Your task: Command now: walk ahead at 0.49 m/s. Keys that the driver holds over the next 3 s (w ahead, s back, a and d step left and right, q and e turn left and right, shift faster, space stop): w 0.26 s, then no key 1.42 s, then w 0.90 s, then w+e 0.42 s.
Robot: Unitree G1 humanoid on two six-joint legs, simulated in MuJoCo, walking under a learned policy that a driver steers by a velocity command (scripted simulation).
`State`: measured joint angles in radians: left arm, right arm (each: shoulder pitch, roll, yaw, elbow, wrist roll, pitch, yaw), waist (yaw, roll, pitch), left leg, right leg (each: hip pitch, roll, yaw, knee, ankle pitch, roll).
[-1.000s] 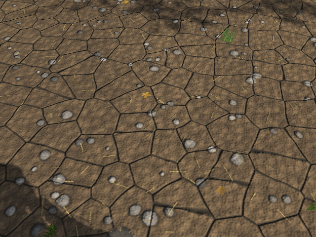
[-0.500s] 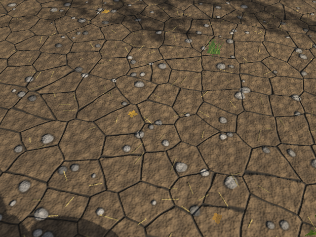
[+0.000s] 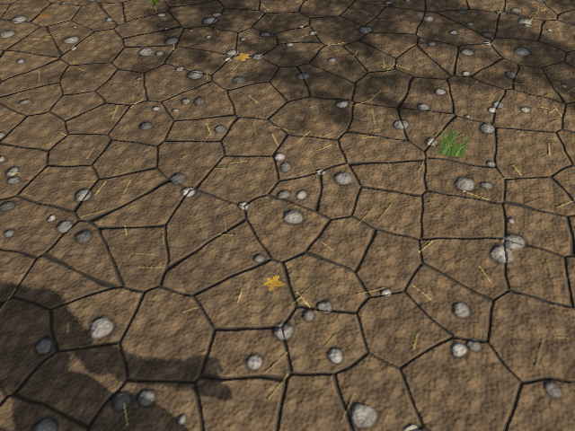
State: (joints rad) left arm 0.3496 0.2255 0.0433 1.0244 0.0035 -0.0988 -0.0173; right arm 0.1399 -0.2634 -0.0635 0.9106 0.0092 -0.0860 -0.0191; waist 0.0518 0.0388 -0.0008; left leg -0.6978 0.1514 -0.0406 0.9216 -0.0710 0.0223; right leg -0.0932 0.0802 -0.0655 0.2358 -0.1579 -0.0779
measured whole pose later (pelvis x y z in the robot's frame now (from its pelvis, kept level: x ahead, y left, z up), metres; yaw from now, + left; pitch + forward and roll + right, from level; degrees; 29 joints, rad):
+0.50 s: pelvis +0.27 +0.07 +0.00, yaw +0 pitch +1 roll +0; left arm 0.16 0.26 0.06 0.94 -0.01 -0.06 0.02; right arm 0.23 -0.22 -0.04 0.98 -0.02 -0.10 0.02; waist -0.02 -0.04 0.05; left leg -0.22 -0.05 0.07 0.32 -0.13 0.08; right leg -0.56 -0.08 0.03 0.94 -0.28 0.00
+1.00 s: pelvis +0.36 +0.04 -0.01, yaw +0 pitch +0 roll +1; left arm 0.10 0.20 0.06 1.03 0.00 -0.01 0.02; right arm 0.22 -0.22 -0.04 1.07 0.00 0.00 -0.03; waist -0.02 0.00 0.03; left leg -0.13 0.01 0.05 0.49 -0.36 0.00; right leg -0.32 0.00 -0.02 0.53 -0.21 -0.02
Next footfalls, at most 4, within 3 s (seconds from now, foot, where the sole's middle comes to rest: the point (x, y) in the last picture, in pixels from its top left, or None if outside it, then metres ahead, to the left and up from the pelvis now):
0.24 left None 0.34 0.16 -0.78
0.68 right None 0.45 -0.07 -0.78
2.48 left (267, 306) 0.85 0.14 -0.78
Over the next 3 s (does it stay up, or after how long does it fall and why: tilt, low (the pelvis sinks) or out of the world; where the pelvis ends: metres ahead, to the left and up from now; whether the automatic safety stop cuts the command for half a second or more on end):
stays up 0.95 0.02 -0.02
